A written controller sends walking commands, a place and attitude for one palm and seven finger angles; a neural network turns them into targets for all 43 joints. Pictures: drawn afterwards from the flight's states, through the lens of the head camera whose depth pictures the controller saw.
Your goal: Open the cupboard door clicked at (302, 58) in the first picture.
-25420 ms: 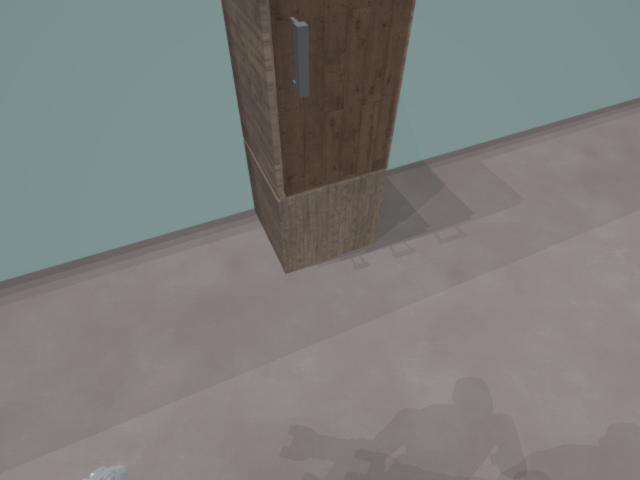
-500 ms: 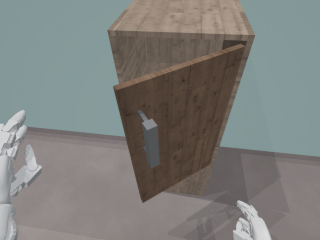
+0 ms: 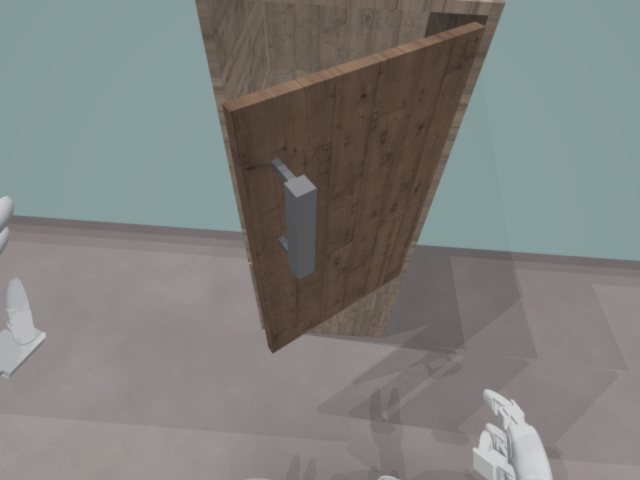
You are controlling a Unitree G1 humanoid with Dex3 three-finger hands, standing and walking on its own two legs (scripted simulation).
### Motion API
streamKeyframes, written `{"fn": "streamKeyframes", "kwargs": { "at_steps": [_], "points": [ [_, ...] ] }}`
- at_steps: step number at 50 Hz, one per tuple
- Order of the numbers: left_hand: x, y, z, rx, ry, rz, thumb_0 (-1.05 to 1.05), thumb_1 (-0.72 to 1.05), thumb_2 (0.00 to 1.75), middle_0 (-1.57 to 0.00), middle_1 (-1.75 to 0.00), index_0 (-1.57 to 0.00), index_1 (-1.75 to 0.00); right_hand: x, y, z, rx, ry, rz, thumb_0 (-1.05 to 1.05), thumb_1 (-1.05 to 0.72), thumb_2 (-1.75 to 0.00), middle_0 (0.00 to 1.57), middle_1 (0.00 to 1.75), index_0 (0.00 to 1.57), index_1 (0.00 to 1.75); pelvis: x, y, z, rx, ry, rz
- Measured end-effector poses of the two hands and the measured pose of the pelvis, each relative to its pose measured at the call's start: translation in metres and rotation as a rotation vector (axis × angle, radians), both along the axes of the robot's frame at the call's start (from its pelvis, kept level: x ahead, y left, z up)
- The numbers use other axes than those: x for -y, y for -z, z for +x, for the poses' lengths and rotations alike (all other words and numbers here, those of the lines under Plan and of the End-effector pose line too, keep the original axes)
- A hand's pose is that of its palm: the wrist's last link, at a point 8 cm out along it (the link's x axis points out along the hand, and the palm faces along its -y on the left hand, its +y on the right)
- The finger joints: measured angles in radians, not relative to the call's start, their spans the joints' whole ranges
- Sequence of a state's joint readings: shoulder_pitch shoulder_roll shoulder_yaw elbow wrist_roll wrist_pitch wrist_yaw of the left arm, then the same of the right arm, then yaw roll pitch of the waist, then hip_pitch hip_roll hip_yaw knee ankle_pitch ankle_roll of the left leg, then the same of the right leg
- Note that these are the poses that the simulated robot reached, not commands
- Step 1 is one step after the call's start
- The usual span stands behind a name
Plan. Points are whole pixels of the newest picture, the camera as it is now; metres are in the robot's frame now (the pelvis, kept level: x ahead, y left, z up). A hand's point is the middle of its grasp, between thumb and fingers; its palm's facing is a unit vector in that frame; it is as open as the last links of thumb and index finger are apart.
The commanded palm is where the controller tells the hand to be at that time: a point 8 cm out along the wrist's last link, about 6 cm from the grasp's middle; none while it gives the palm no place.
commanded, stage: step back with the hand held close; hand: left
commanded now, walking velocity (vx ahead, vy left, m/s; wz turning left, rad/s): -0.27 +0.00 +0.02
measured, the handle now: (291, 221) +0.40 +0.07 +0.10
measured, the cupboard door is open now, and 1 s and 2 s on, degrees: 38 38 38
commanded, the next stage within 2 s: stop stepping back and stand still in 0.70 s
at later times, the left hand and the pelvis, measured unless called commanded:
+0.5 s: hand (8, 419) +0.14 +0.24 +0.17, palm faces +0.38 -0.79 -0.48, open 7.4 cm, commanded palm +0.07 +0.29 +0.19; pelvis -0.07 -0.01 +0.00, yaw +1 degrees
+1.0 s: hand out of the picture -0.02 +0.24 +0.17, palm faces +0.39 -0.77 -0.51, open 7.4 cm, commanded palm -0.08 +0.27 +0.19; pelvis -0.21 -0.03 +0.01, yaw +1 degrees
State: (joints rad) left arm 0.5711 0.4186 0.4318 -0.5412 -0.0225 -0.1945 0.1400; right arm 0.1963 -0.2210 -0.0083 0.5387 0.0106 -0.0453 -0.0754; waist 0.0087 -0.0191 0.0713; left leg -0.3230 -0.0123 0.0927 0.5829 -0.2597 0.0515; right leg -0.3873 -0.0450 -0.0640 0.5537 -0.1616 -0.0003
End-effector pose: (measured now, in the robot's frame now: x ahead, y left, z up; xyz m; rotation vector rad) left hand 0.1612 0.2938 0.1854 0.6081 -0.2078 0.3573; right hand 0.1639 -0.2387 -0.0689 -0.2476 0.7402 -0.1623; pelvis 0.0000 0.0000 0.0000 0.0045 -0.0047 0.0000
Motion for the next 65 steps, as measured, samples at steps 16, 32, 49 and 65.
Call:
{"fn": "streamKeyframes", "kwargs": {
  "at_steps": [16,32,49,65],
  "points": [
    [-0.014,-0.009,-0.047,0.118,-0.036,0.035,0.02,0.88,0.9,-0.21,-0.3,-0.22,-0.31,-0.018,0.006,-0.047,-0.013,-0.053,-0.003,0.01,-0.9,-0.9,0.2,0.3,0.21,0.3,-0.003,0.004,-0.033,-0.001,-0.059,-0.03],
    [0.001,0.0,-0.087,0.011,0.065,-0.003,0.02,0.88,0.9,-0.21,-0.3,-0.22,-0.31,-0.002,-0.021,-0.069,0.052,-0.029,-0.048,0.01,-0.9,-0.9,0.2,0.3,0.21,0.3,0.001,-0.005,-0.094,-0.062,-0.031,-0.031],
    [0.017,-0.003,-0.213,-0.025,-0.017,-0.012,0.02,0.89,0.9,-0.21,-0.3,-0.21,-0.31,-0.009,-0.003,-0.202,0.028,-0.079,0.06,0.01,-0.9,-0.9,0.21,0.3,0.21,0.3,0.026,-0.005,-0.207,-0.04,-0.014,0.005],
    [0.007,0.0,-0.251,0.079,-0.023,-0.061,0.02,0.88,0.9,-0.21,-0.3,-0.22,-0.31,0.042,-0.005,-0.287,-0.011,0.06,-0.073,0.01,-0.9,-0.9,0.2,0.3,0.21,0.3,0.016,-0.005,-0.242,0.004,-0.027,0.012]
  ]
}}
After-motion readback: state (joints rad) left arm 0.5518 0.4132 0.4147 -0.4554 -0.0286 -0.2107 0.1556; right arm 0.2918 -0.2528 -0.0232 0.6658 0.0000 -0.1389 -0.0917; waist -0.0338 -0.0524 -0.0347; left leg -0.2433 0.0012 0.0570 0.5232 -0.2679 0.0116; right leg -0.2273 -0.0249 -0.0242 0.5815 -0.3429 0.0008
